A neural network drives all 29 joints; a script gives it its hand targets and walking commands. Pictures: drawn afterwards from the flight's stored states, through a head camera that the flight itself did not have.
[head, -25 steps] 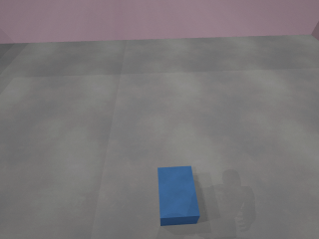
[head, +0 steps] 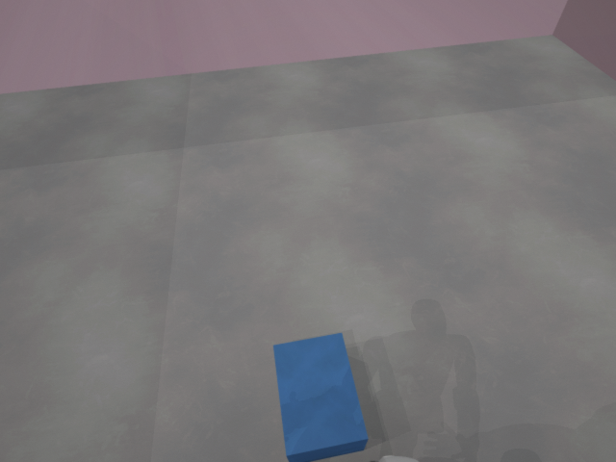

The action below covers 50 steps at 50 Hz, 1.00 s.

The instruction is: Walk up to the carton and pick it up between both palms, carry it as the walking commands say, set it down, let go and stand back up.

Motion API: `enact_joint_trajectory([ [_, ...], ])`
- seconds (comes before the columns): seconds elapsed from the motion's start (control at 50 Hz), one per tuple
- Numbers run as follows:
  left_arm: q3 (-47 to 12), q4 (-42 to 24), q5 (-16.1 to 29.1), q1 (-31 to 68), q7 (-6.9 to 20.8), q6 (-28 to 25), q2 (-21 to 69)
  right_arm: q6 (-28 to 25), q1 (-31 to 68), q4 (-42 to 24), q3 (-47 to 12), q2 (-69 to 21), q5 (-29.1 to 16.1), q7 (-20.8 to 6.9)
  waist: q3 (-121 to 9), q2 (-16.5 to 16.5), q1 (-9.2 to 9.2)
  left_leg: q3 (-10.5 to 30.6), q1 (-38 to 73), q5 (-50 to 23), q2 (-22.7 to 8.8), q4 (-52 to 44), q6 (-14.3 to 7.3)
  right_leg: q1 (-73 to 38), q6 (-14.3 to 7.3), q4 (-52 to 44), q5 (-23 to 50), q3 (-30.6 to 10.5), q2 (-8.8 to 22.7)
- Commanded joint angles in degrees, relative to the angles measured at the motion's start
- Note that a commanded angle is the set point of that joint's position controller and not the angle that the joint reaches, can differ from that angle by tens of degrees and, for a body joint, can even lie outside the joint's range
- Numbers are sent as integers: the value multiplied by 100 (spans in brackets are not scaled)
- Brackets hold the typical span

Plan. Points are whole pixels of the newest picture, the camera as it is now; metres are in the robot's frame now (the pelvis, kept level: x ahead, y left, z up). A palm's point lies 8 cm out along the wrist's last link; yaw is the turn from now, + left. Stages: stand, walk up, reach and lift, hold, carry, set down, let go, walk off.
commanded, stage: walk up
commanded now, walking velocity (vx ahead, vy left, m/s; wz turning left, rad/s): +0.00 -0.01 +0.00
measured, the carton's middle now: (317, 396) +0.40 +0.01 -0.68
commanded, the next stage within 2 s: stand in 1.66 s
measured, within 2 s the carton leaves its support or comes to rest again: neither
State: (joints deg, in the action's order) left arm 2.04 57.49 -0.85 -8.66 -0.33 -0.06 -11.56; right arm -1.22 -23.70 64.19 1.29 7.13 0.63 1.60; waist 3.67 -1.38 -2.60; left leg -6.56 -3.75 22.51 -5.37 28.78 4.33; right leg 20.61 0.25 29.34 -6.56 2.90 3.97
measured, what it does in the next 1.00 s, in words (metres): steps on the spot: left foot, then right foot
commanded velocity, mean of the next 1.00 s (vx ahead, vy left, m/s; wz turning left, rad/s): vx -0.03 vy -0.01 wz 0.02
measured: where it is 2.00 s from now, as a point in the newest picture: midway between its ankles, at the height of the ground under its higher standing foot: outside the picture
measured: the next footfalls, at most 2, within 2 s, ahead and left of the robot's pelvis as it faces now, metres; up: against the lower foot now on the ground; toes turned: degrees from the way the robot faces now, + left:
left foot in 0.32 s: +0.01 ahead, +0.08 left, +0.00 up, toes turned -2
right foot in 0.72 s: -0.02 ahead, -0.15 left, +0.00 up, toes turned +7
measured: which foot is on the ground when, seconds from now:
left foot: down 0.00-0.00, up 0.02-0.30, down 0.32-1.00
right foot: down 0.00-0.34, up 0.36-0.70, down 0.72-1.00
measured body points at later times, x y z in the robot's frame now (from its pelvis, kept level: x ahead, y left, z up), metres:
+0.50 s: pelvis -0.04 +0.00 +0.01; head -0.01 +0.04 +0.46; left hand +0.01 +0.25 -0.16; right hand -0.02 -0.23 -0.13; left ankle -0.03 +0.08 -0.73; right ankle +0.00 -0.15 -0.66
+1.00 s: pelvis -0.05 -0.04 +0.02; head -0.05 -0.04 +0.47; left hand -0.05 +0.17 -0.14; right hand -0.05 -0.25 -0.15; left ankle -0.03 +0.08 -0.73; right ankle -0.06 -0.15 -0.73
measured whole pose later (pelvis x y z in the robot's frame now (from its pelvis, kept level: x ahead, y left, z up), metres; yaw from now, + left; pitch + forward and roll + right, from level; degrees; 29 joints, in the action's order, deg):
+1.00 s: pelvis -0.05 -0.04 +0.02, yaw +2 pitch -1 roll +0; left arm 0.1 65.1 -1.1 -16.3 -2.3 -0.7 -6.6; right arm 0.0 -16.6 65.8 1.4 7.4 0.5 1.3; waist 0.6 0.8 -0.4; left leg -5.4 -10.4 8.9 -2.3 20.5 0.0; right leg 6.0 -1.0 19.3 -12.3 2.1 -0.6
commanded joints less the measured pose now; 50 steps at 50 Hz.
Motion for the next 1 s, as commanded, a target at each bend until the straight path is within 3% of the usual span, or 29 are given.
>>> enact_joint_trajectory([
  [0.0, 133, -24, 28, -1014, -103, -131, -944, 148, -768, -137, 99, 415, 8, 70, -773, -930, 192, 461, -1197, 781, 182, 1054, -218, -1832, -472, -1049, 2363, -1491, 1596],
  [0.02, 142, -12, 21, -666, -142, -82, -869, 231, -559, -104, 93, 331, -32, 99, -678, -1279, 213, 364, -1176, 757, 154, 1317, -265, -1625, -791, -1168, 1375, -1432, 1468],
  [0.04, 118, -13, -16, -443, -157, -50, -730, 265, -403, -8, 101, 370, 31, 110, -547, -1245, 276, 404, -1130, 704, 173, 1476, -332, -1279, -796, -1403, 522, -1506, 1240],
  [0.06, 119, -37, -18, -335, -175, -12, -717, 277, -378, 30, 149, 435, 73, 98, -485, -1376, 259, 434, -1060, 644, 189, 1516, -393, -1007, -765, -1501, 224, -1391, 1092],
  [0.12, 160, -82, -43, 52, -241, 95, -667, 322, -443, 103, 98, 437, 41, 95, -349, -1056, 116, 414, -1042, 415, 141, 1787, -420, -560, -743, -1519, -482, -1077, 1080],
  [0.16, 224, -88, -33, 141, -308, 170, -720, 357, -149, -20, 156, 502, 40, 138, -48, -812, 97, 407, -1460, 580, 234, 2084, -326, -487, -960, -1019, 1288, -1060, 1318],
  [0.2, 223, -29, -38, -14, -329, 215, -628, 355, 31, -143, 134, 436, 78, 158, -270, -519, 150, 417, -1331, 769, 241, 2210, -291, -321, -1159, -884, 1783, -1150, 1539],
  [0.24, 224, -38, -23, 166, -330, 280, -606, 342, 18, -205, 89, 361, 73, 126, -465, -360, 82, 428, -1042, 380, 220, 1770, -320, -94, -1047, -821, 953, -1133, 1472],
  [0.28, 229, -108, 34, 558, -299, 354, -602, 315, -219, -196, 77, 377, 32, 79, -545, -168, -112, 444, -556, -706, 114, 580, -346, 260, -703, -465, -382, -838, 1167],
  [0.3, 213, -137, 67, 530, -267, 407, -431, 284, -301, -196, 128, 600, 51, 60, -459, 567, -177, 1139, -572, -727, -387, -476, -378, 580, -437, 142, -1278, -457, 711],
  [0.32, 155, -272, 115, 378, -223, 459, -122, 257, -145, -355, 237, 1199, 124, 65, -169, 2383, -132, 3165, -882, -1086, -1815, -1693, -654, 1380, -3, 1645, -2207, 323, -409],
  [0.34, 148, -183, 89, 225, -237, 528, -243, 214, 436, -581, 167, 1237, 138, 67, 181, 1894, 58, 2973, -1840, -145, -1884, -2127, -852, 980, 28, 2468, -2074, -300, -331],
  [0.36, 115, -93, 46, 48, -165, 533, -368, 176, 893, -650, 98, 1119, 173, 80, 328, 1695, 212, 2727, -2283, 1209, -1640, -2401, -1011, 653, -25, 2734, -1579, -361, -285],
  [0.38, 101, 66, -12, 178, -110, 536, -534, 157, 1050, -732, 51, 1126, 119, 101, 574, 1081, 236, 2588, -2126, 877, -1478, -2232, -665, 907, 33, 2762, -1406, -353, -247],
  [0.4, 91, 28, 24, 197, -86, 501, -420, 146, 1087, -674, -60, 1019, 97, 106, 588, 1073, 356, 2098, -1990, -372, -1158, -1862, -691, 829, 45, 2855, -1415, -434, -233],
  [0.42, 224, 172, -64, -38, -69, 506, -509, 75, 1118, -717, 46, 976, 125, 140, 327, 696, 350, 1878, -1413, -1715, -1219, -1475, -606, 971, 114, 3013, -1241, -454, -196],
  [0.44, 277, 200, -40, -222, -74, 505, -413, 22, 1006, -658, 68, 955, 91, 129, 64, 760, 381, 1600, -929, -2760, -1087, -1153, -605, 950, 124, 2997, -1206, -500, -206],
  [0.46, 217, 260, -32, -460, -68, 448, -231, -39, 831, -565, 112, 727, 101, 102, -430, 813, 354, 1360, -501, -2081, -794, -1330, -553, 658, 31, 2475, -876, -503, -257],
  [0.48, 188, 201, -41, -400, -48, 366, -205, -25, 848, -486, 112, 704, 71, 88, -458, 1244, 407, 1072, -475, -1314, -426, -1483, -668, 424, -28, 2011, -885, -437, -307],
  [0.5, 193, 199, -9, -335, -59, 336, -218, -26, 788, -451, 100, 694, 86, 82, -450, 1317, 354, 1059, -321, -1119, -378, -1515, -761, 436, -22, 1724, -971, -328, -383],
  [0.54, 138, 214, 81, -166, -106, 305, -161, -4, 553, -306, 89, 722, 109, 84, -393, 1320, 173, 1219, -22, -1346, -518, -1487, -966, 324, 32, 1072, -1122, -215, -433],
  [0.58, 89, 251, 130, -158, -152, 261, -116, 18, 278, -203, 136, 825, 97, 100, -327, 1084, 36, 1499, 155, -1790, -809, -1456, -1099, 275, 19, 587, -1388, -206, -385],
  [0.62, 50, 358, 138, -379, -177, 205, -38, 52, 239, -147, 159, 872, 59, 99, -264, 893, 90, 1554, 71, -1716, -842, -1393, -1133, -42, -10, -63, -1338, -203, -330],
  [0.66, -63, 546, 103, -802, -179, 118, 46, 97, 412, -186, 148, 816, 22, 91, -256, 727, 283, 1343, -121, -1567, -658, -1210, -1019, -656, -56, -970, -758, -122, -268],
  [0.72, -48, 610, -18, -866, -241, -29, -304, 76, 530, -248, 2, 342, -60, 20, -233, -344, 135, 825, -942, -1403, -30, -769, -680, -1285, -265, -1389, 220, -1079, 620],
  [0.74, -57, 542, -3, -876, -236, -73, -330, 91, 493, -237, 2, 293, -50, -7, -185, -479, 108, 630, -1087, -1294, 192, -663, -577, -1274, -315, -1620, 26, -1310, 836],
  [0.76, -38, 542, -4, -779, -218, -61, -396, 114, 613, -180, 39, 278, -60, -11, 49, -828, 137, 481, -828, -1350, 245, -788, -535, -897, -444, -1674, -220, -1364, 793],
  [0.82, -104, 606, -12, -903, -220, -81, -188, 63, 619, -77, 92, 479, -4, -23, 88, -542, 216, 577, -485, -1647, 57, -938, -491, -806, -350, -1708, -209, -1023, 550],
  [0.98, -104, 646, -23, -1065, -195, -130, -84, 71, 339, 79, 35, 282, -7, 3, 120, 36, 201, 538, -553, -1503, 13, -1054, -409, -778, -350, -1781, -757, -1060, 488],
])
